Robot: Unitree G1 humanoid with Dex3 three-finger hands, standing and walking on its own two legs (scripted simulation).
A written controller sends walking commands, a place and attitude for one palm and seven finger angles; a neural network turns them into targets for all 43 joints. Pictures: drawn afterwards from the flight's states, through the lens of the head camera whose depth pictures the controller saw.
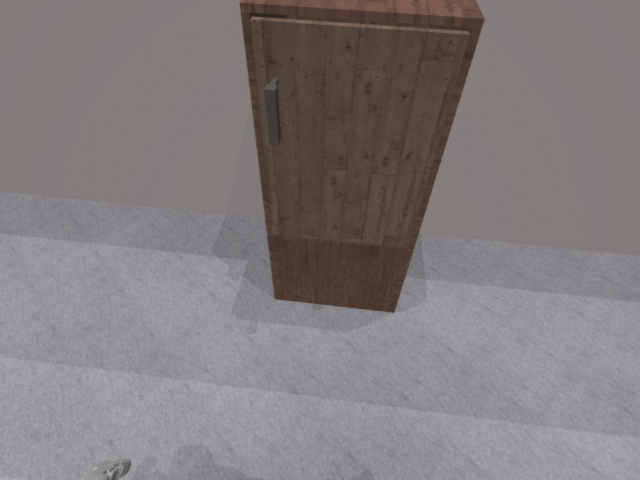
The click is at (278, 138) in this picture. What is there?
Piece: cupboard door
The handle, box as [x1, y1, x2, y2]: [264, 77, 280, 144]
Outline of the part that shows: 273,77 271,83 269,85 266,85 264,91 269,143 278,144 280,139 280,125 278,118 276,86 278,80 277,77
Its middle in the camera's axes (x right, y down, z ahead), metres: -0.10 -0.27 +0.83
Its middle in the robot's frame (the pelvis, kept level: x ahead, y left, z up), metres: +0.81 +0.14 +0.05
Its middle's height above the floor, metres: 0.82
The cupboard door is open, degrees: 0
